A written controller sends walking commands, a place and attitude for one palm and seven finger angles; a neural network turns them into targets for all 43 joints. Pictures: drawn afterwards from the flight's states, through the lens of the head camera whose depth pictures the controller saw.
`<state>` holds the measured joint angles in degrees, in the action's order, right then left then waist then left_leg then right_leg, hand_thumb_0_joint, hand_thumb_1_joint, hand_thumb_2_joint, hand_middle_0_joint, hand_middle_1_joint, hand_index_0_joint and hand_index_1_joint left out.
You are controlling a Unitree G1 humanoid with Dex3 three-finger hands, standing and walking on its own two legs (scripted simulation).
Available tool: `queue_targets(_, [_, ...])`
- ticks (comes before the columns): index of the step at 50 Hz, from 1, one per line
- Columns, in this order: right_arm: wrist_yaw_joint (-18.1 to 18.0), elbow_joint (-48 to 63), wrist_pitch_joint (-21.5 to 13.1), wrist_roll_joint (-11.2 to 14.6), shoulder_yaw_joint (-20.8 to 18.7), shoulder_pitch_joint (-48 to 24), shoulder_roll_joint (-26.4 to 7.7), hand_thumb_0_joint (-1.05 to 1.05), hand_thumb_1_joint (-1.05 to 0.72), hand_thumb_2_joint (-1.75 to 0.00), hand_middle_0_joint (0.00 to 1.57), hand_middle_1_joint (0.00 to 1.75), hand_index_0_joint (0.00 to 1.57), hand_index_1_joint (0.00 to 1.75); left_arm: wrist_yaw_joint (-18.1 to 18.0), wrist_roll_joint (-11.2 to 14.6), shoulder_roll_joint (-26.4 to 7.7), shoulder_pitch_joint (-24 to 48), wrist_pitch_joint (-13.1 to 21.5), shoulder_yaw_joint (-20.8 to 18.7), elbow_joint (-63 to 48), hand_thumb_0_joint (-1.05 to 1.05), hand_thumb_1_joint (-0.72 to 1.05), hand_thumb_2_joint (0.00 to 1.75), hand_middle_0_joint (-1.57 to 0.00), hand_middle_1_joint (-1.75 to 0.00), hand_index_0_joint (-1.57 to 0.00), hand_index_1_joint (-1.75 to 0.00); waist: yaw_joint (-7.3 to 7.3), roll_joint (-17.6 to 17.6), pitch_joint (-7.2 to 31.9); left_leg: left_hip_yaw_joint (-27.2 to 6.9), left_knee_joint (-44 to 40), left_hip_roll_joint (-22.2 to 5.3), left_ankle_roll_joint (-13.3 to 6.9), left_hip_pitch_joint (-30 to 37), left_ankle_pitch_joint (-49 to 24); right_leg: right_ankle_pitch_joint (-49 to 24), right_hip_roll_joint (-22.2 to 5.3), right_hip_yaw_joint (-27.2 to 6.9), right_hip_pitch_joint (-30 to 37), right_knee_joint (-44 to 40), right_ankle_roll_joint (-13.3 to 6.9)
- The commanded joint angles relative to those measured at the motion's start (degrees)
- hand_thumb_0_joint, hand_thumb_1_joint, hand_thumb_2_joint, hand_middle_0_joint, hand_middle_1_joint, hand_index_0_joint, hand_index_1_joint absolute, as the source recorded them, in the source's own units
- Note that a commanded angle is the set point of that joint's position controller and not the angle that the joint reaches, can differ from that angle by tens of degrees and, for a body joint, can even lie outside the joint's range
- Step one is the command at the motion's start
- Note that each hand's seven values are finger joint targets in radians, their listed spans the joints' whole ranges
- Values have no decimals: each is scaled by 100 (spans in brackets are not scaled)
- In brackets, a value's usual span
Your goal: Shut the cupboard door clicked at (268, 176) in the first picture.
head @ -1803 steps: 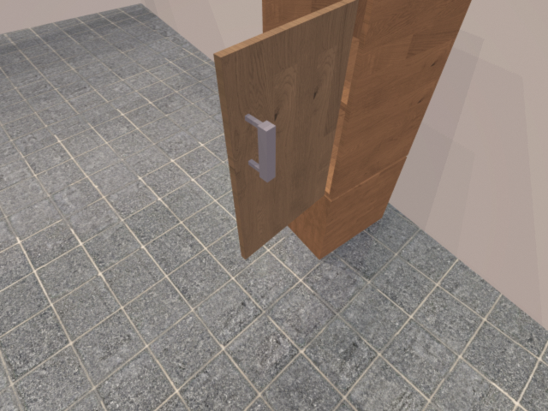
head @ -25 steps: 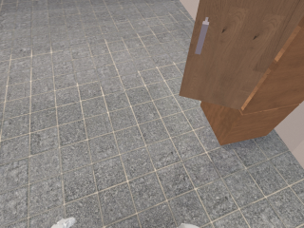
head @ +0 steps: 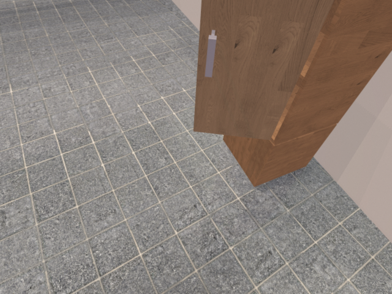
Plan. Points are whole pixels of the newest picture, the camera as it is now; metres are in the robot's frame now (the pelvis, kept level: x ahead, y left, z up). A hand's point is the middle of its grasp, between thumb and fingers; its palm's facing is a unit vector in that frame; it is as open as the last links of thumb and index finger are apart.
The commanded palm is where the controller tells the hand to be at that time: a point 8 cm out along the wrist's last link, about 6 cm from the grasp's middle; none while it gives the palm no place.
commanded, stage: take the last steps up to it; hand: left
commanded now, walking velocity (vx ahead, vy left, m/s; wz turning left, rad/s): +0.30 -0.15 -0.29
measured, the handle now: (210, 53) +0.79 +0.00 +0.07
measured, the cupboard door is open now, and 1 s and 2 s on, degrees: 60 60 60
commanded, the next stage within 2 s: come to a stop and stand still in 0.82 s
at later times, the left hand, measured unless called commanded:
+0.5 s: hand (161, 278) +0.18 +0.09 -0.16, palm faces -0.09 -0.98 -0.20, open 7.3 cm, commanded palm none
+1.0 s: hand (189, 210) +0.36 +0.04 -0.17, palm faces -0.07 -0.97 -0.23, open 7.3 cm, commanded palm none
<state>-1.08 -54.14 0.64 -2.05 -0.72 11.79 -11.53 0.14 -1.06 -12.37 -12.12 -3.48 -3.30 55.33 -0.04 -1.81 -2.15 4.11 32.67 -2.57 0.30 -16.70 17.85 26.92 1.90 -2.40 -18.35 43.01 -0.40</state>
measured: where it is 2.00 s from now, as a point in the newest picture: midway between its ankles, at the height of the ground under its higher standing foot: (222, 281)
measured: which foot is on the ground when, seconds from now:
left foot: down 0.00-0.32, up 0.34-0.64, down 0.66-1.00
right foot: up 0.00-0.30, down 0.32-0.66, up 0.68-0.98, down 1.00-1.00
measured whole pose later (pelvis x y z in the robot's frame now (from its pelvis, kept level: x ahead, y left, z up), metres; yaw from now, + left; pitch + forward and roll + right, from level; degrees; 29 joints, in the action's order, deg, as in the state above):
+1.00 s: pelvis +0.29 -0.16 +0.00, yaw -6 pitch -1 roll +2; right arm -0.6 -62.2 -0.2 -1.7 -2.1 18.4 -9.9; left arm 0.5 -1.7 -12.0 -12.6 1.0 -2.7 59.8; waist 0.4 -1.3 -2.4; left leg 8.3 29.6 -3.8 1.9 -8.8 19.1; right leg 10.2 -4.5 2.8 -18.5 30.6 0.1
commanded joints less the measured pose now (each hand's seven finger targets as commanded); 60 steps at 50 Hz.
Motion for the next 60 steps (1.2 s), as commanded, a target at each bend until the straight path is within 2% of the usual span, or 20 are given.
queue_targets(1, [-142,237,-166,-49,-301,686,-1257,0,-90,-90,20,30,20,30,179,-82,-612,418,163,-226,-555,0,90,90,-20,-30,-20,-30,240,1197,-127,-2001,-2102,-1940,-749,805,89,-97,-352,-81,-1739,2283,70])
queue_targets(11, [-53,-135,-252,-44,-462,871,-1321,0,-90,-90,20,30,20,30,398,-58,-336,741,208,-126,-477,0,90,90,-20,-30,-20,-30,307,1228,-102,-381,-1945,-1778,-591,620,-79,-850,-423,746,-485,-330,180])
queue_targets(14, [-14,-184,-222,-20,-458,602,-1307,0,-90,-90,20,30,20,30,376,-68,-559,-162,303,-209,-119,0,90,90,-20,-30,-20,-30,-154,774,230,-7,-909,-1394,-265,-12,164,-1343,-137,937,1205,-1552,57])
queue_targets(15, [31,-139,-235,42,-408,524,-1105,0,-90,-90,20,30,20,30,315,-78,-932,-842,384,-290,102,0,90,90,-20,-30,-20,-30,-505,-110,460,527,262,-949,-22,-835,338,-706,-667,268,2314,-2174,-173])
queue_targets(16, [65,138,-256,128,-247,225,-533,0,-90,-90,20,30,20,30,196,-86,-1597,-1481,460,-418,324,0,90,90,-20,-30,-20,-30,-775,-1986,544,869,2060,-94,214,-2277,1964,-115,-2108,-1978,3011,-2993,-845])
queue_targets(17, [52,310,-212,108,-251,-124,-699,0,-90,-90,20,30,20,30,85,-10,-1545,-1543,428,-385,346,0,90,90,-20,-30,-20,-30,-826,-1415,354,104,2881,-306,103,-2426,2041,42,-2502,-2315,2414,-3315,-1221])
queue_targets(19, [31,130,-252,76,-288,-131,-724,0,-90,-90,20,30,20,30,6,-23,-1109,-796,463,-272,242,0,90,90,-20,-30,-20,-30,-450,-1178,-6,-259,3403,-562,81,-2547,1243,-17,-2205,-1943,1800,-3250,-1404])
queue_targets(23, [157,-102,-184,18,-227,316,-332,0,-90,-90,20,30,20,30,-27,-39,-650,-309,624,-89,263,0,90,90,-20,-30,-20,-30,79,-491,72,65,2228,-491,183,-1488,363,-2051,-1611,-265,1092,-3045,-1125])
queue_targets(28, [197,-30,-265,43,-191,106,-236,0,-90,-90,20,30,20,30,-26,-23,-667,-543,695,-62,583,0,90,90,-20,-30,-20,-30,88,-280,-29,333,590,-257,118,-956,-138,-2587,-1565,-150,1395,-2893,-1079])
queue_targets(31, [133,-334,-340,16,-237,845,-439,0,-90,-90,20,30,20,30,-28,45,-555,-410,661,-50,642,0,90,90,-20,-30,-20,-30,514,14,80,385,-350,-72,5,680,-899,-2731,-1201,180,733,-1827,-777])
queue_targets(33, [12,-572,-372,-106,-455,1934,-1396,0,-90,-90,20,30,20,30,14,76,-124,-721,616,20,440,0,90,90,-20,-30,-20,-30,767,1928,630,-2495,-1334,-2112,-974,2398,-1036,-228,-133,938,-1098,949,-230])
queue_targets(34, [-56,-601,-315,-56,-449,1981,-1418,0,-90,-90,20,30,20,30,0,-5,-299,-386,596,40,291,0,90,90,-20,-30,-20,-30,817,1743,552,-3047,-1810,-2507,-1245,2163,-758,673,-133,435,-1500,2077,-222])
queue_targets(37, [-80,-272,-347,16,-295,945,-802,0,-90,-90,20,30,20,30,75,-53,-230,-123,536,-8,308,0,90,90,-20,-30,-20,-30,312,869,-326,-1972,-2141,-2056,-1057,649,-393,-274,-755,107,-1537,2319,-97])
queue_targets(40, [-58,-271,-364,15,-271,652,-691,0,-90,-90,20,30,20,30,93,-44,77,-450,422,20,397,0,90,90,-20,-30,-20,-30,68,871,55,-782,-2054,-1538,-858,461,-753,-589,-733,392,-779,1048,-1])
queue_targets(46, [1,-400,-208,36,-358,495,-761,0,-90,-90,20,30,20,30,102,-68,66,-462,419,27,407,0,90,90,-20,-30,-20,-30,-43,869,-110,-356,-1694,-1186,-678,-15,257,-1383,-338,985,403,-806,97])
queue_targets(48, [14,-454,-198,89,-246,447,-470,0,-90,-90,20,30,20,30,25,-58,-174,-813,505,18,504,0,90,90,-20,-30,-20,-30,-280,224,-128,115,-801,-617,-267,-222,-303,-2155,-526,520,1098,-1887,70])
queue_targets(49, [25,-443,-198,134,-163,566,-175,0,-90,-90,20,30,20,30,-53,-53,-511,-946,582,9,583,0,90,90,-20,-30,-20,-30,-256,-504,-28,340,-337,-204,23,-560,200,-3132,-1364,-594,1391,-2302,-179])
queue_targets(50, [29,-482,-131,165,-120,887,-88,0,-90,-90,20,30,20,30,-79,-9,-863,-827,593,22,589,0,90,90,-20,-30,-20,-30,-27,-816,238,336,-163,-22,154,-164,841,-3684,-2071,-975,1226,-2559,-528])
queue_targets(55, [-80,-653,76,235,-192,894,-323,0,-90,-90,20,30,20,30,-284,-3,-831,-453,492,-31,552,0,90,90,-20,-30,-20,-30,-115,-1152,657,-68,877,-30,239,-428,1286,-7871,-2241,-654,2002,-1700,-1038])
queue_targets(60, [-28,-271,243,181,-277,227,-291,0,-90,-90,20,30,20,30,-363,-44,-989,-330,345,-209,353,0,90,90,-20,-30,-20,-30,-283,-653,705,-400,2227,200,324,-980,1247,-7036,-2407,-447,1886,-1912,-1227])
